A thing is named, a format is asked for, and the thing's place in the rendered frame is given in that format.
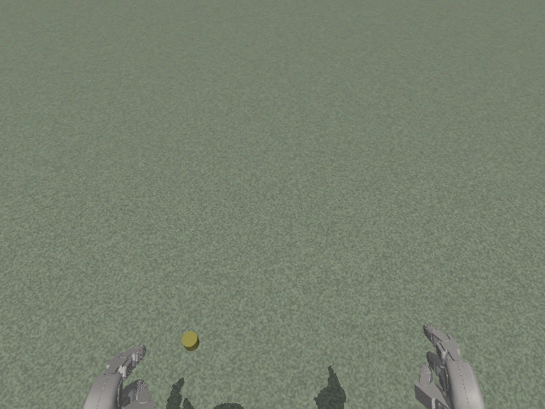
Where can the tin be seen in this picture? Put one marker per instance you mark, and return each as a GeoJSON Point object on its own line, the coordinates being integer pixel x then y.
{"type": "Point", "coordinates": [190, 340]}

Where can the left robot hand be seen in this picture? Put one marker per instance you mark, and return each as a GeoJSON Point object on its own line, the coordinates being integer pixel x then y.
{"type": "Point", "coordinates": [106, 392]}

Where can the right robot hand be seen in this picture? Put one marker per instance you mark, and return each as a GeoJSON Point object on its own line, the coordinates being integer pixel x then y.
{"type": "Point", "coordinates": [456, 376]}

